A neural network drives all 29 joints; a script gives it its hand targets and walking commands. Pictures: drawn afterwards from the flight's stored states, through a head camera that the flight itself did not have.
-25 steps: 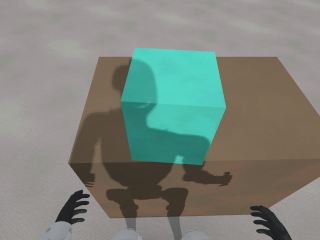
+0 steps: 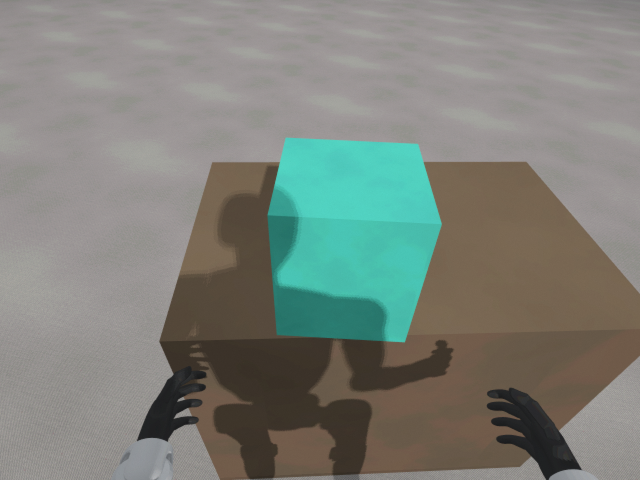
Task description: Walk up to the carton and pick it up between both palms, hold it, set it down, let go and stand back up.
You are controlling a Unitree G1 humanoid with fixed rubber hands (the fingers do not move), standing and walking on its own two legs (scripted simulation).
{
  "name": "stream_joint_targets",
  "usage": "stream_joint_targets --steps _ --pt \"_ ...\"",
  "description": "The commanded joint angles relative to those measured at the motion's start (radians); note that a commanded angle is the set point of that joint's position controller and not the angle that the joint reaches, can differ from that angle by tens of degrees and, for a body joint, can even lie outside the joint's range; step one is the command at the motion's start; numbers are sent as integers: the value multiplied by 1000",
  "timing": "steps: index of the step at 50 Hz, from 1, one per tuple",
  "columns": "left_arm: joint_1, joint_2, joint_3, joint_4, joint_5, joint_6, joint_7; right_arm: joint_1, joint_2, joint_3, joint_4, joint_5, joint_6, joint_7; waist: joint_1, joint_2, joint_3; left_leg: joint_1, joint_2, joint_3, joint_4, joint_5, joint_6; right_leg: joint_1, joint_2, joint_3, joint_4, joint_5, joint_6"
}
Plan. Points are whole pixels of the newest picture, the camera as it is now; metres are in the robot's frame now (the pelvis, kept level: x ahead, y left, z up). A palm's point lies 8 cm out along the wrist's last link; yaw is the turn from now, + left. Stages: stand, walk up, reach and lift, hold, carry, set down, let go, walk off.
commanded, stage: reach and lift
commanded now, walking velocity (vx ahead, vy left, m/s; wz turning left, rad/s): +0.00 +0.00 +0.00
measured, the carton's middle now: (346, 241) +0.47 -0.03 +0.06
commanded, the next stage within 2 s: none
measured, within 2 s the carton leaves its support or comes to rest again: neither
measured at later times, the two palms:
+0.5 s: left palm (178, 391) +0.22 +0.18 +0.04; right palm (586, 432) +0.16 -0.26 +0.08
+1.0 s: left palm (182, 312) +0.30 +0.18 +0.09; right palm (531, 333) +0.26 -0.23 +0.10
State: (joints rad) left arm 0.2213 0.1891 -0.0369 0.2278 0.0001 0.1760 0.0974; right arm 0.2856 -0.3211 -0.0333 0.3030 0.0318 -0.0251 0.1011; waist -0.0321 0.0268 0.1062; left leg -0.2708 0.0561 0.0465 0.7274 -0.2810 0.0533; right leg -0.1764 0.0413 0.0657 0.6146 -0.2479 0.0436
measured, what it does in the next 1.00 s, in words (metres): stands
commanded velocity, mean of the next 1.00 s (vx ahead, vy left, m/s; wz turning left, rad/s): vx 0.00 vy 0.00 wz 0.00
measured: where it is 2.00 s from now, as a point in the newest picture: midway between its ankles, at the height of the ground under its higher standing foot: outside the picture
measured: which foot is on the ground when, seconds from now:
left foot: down 0.00-1.00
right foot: down 0.00-1.00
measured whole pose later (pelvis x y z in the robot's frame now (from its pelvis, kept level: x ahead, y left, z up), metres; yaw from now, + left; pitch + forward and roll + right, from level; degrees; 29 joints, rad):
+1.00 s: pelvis +0.04 -0.01 +0.02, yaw -5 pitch -7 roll -2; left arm 0.05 0.31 -0.03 -0.03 -0.22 0.35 0.05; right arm 0.13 -0.22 -0.03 -0.16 0.21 0.31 -0.08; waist 0.03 0.03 0.07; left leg -0.09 -0.01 0.01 0.54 -0.33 0.03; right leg -0.12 0.03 0.07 0.47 -0.23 0.02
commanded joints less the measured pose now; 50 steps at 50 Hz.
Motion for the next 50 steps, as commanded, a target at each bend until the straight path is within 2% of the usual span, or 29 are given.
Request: stream_joint_targets --steps 1,2,3,4,5,6,7,8,9,10,11,12,13,16,19,20,21,25,28,29,31,34,35,37,40,42,46,48,50 --pt "-321 149 -8 -244 -124 -72 -8 -171 -15 -71 -423 151 -46 -79 15 -236 -126 486 -92 -152 -159 -157 -4 -559 -179 59 -354 -446 -233" --pt "-328 216 42 -298 -157 -55 -19 -129 29 -26 -482 175 -33 -106 36 -341 -156 873 -181 -140 14 77 -50 -938 -314 138 -489 -608 -303" --pt "-384 253 82 -330 -159 -36 -32 -112 36 25 -502 198 -18 -139 41 -389 -146 1016 -213 -132 110 189 -46 -1099 -347 170 -555 -694 -341" --pt "-369 259 104 -309 -171 -16 -45 -90 54 79 -509 229 13 -162 63 -390 -75 1038 -211 -120 130 227 -44 -1156 -364 178 -586 -734 -349" --pt "-351 245 104 -346 -158 -4 -48 -55 53 61 -507 210 33 -173 61 -351 -22 1009 -189 -110 69 179 -55 -1109 -324 137 -557 -680 -320" --pt "-372 225 66 -397 -187 12 -33 -85 64 19 -524 190 61 -163 53 -212 13 717 -115 -118 -130 22 -51 -800 -217 60 -449 -536 -241" --pt "-395 187 -5 -444 -194 5 -4 -141 13 -35 -529 173 92 -136 30 -19 46 263 46 -188 -432 -364 -35 -316 -49 -69 -236 -219 -135" --pt "-344 79 -27 -422 -129 -1 13 -176 -63 -74 -476 180 119 -96 37 241 48 -387 218 -264 -722 -726 53 422 124 -116 -26 124 -40" --pt "-276 19 -32 -353 -93 -22 8 -154 -119 -116 -443 163 118 -76 7 246 -37 -506 263 -294 -795 -673 66 630 134 -115 27 246 -1" --pt "-200 30 -17 -354 -103 -38 2 -118 -109 -115 -447 154 107 -63 19 166 -42 -490 216 -258 -751 -527 60 638 112 -79 -12 230 -7" --pt "-165 20 -24 -326 -83 -41 -12 -87 -103 -110 -429 155 107 -56 3 173 -2 -541 198 -234 -759 -575 68 686 111 -78 -19 218 -9" --pt "-198 50 -2 -342 -82 -62 -5 -140 -113 -106 -443 158 110 -42 36 149 -24 -491 165 -201 -754 -517 45 624 89 -76 -49 177 -19" --pt "-216 65 -2 -320 -93 -69 -12 -130 -99 -88 -424 177 111 -48 32 130 -1 -470 170 -213 -735 -527 46 570 79 -61 -57 153 -21" --pt "-237 116 33 -361 -136 -112 -15 -123 -10 -17 -517 187 73 -76 68 56 -49 -340 91 -142 -638 -323 27 437 20 -22 -142 101 -36" --pt "-236 132 25 -388 -207 -157 -11 -118 36 -10 -659 187 44 -93 75 -14 -77 -215 52 -102 -574 -243 15 318 10 -18 -184 26 -54" --pt "-252 133 24 -396 -218 -184 -13 -126 44 -9 -699 190 35 -97 87 -41 -90 -240 56 -106 -571 -276 34 322 28 -15 -183 -28 -54" --pt "-303 141 22 -374 -250 -186 -23 -158 54 4 -709 185 54 -108 81 -55 -67 -208 38 -92 -546 -254 20 258 10 -7 -201 -78 -52" --pt "-434 225 95 -226 -267 -150 -64 -198 153 57 -662 153 146 -160 107 -142 13 -60 -44 -23 -457 -248 3 45 -101 108 -344 -465 -70" --pt "-465 271 150 -301 -282 -92 -69 -223 152 58 -711 157 197 -189 95 -179 -11 109 -82 -13 -399 -136 -26 -98 -151 147 -416 -518 -95" --pt "-478 269 137 -313 -292 -80 -69 -233 146 68 -715 150 204 -193 95 -167 6 123 -74 -21 -401 -122 -25 -132 -148 125 -405 -478 -100" --pt "-487 261 117 -350 -316 -68 -58 -305 138 26 -755 148 215 -188 97 -64 -24 12 -27 -46 -488 -201 -15 3 -103 87 -338 -381 -69" --pt "-503 240 83 -410 -346 -53 -44 -364 106 -1 -781 146 229 -180 75 -39 -77 -102 8 -69 -519 -224 -3 116 -55 36 -262 -222 -58" --pt "-480 234 89 -444 -335 -46 -36 -353 112 1 -756 160 238 -175 88 0 -87 -89 16 -71 -532 -179 -12 135 -43 20 -241 -150 -60" --pt "-521 252 93 -417 -341 -32 -42 -406 91 -5 -731 168 246 -172 82 -18 -97 -87 9 -72 -527 -173 -11 133 -51 27 -246 -150 -67" --pt "-470 274 97 -469 -358 0 -44 -362 92 7 -734 185 257 -186 78 -48 -125 -2 -15 -52 -492 -5 -42 114 -50 17 -259 -34 -77" --pt "-521 283 132 -486 -343 39 -45 -397 66 -3 -680 196 273 -192 74 -12 -161 25 -24 -39 -468 109 -67 116 -46 10 -256 41 -83" --pt "-499 286 166 -591 -333 101 -48 -407 21 -9 -749 241 281 -212 61 -21 -243 103 -31 -31 -435 309 -82 176 -32 5 -251 232 -76" --pt "-478 276 200 -647 -329 134 -39 -418 2 -13 -763 265 288 -215 85 -22 -302 121 -23 -31 -421 421 -94 217 -10 -5 -246 306 -85" --pt "-469 269 201 -705 -313 173 -34 -405 -21 -16 -765 271 279 -220 75 -5 -331 158 -28 -24 -389 569 -118 226 1 -5 -237 397 -89"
